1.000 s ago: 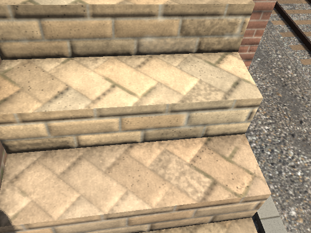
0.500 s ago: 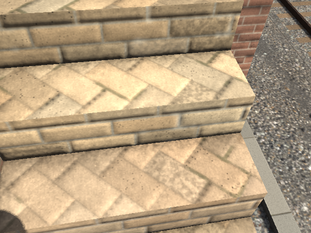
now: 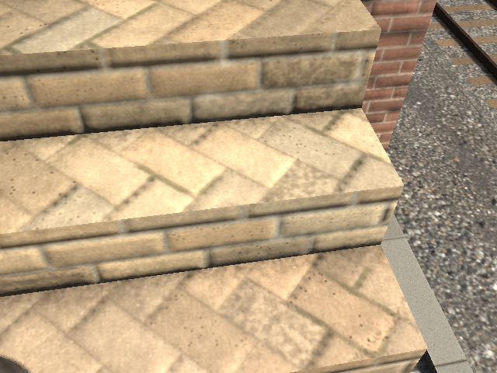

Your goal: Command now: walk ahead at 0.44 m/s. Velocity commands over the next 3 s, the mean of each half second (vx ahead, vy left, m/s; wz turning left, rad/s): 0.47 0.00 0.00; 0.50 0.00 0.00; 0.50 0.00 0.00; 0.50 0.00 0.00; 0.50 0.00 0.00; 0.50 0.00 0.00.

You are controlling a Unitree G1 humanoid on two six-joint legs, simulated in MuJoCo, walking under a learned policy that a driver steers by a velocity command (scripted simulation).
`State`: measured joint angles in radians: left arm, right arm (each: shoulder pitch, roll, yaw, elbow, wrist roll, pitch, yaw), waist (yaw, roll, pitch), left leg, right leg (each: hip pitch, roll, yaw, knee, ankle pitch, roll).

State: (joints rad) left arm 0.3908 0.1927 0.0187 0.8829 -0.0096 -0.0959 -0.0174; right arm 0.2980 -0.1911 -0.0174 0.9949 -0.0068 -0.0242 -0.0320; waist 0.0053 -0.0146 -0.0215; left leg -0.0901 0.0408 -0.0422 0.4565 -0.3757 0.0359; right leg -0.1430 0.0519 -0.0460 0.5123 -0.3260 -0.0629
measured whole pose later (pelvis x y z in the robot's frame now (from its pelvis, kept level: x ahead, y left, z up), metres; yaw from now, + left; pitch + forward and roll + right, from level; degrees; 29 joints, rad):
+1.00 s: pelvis +0.30 +0.08 +0.22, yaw -1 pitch +4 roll -5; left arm -0.05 0.02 -0.03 0.60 0.02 0.02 -0.05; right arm 0.53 -0.08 -0.02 1.03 0.00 -0.11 -0.08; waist -0.06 -0.01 0.06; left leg 0.12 0.06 0.05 0.05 -0.19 0.06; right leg -1.24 -0.07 -0.20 1.63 -0.39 -0.16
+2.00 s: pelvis +0.79 +0.14 +0.61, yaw -1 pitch +3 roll -5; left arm -0.04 0.03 -0.06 0.53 0.01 0.00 -0.05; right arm 0.50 -0.10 -0.01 1.05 0.01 -0.12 -0.05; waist -0.07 0.02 0.06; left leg 0.08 0.05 0.05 0.07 -0.16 0.07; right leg -1.19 -0.05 -0.20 1.56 -0.42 -0.14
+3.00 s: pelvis +1.21 +0.22 +0.98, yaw +0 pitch +1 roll -2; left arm 0.06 0.06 -0.03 0.62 0.01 -0.03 -0.03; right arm 0.45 -0.12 -0.02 1.05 -0.01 -0.14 -0.04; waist -0.04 -0.01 0.03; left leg -0.07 0.03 0.09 0.35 -0.31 0.05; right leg -1.39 -0.06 -0.07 2.04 -0.24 -0.10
